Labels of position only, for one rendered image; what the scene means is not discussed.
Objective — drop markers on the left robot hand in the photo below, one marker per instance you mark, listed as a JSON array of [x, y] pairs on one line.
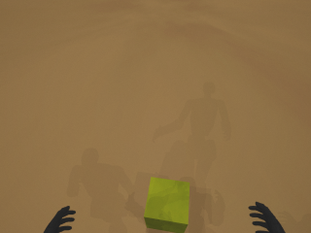
[[54, 225]]

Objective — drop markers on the carton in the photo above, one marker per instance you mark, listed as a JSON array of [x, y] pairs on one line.
[[167, 206]]

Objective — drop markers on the right robot hand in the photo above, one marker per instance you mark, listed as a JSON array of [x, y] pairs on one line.
[[271, 223]]

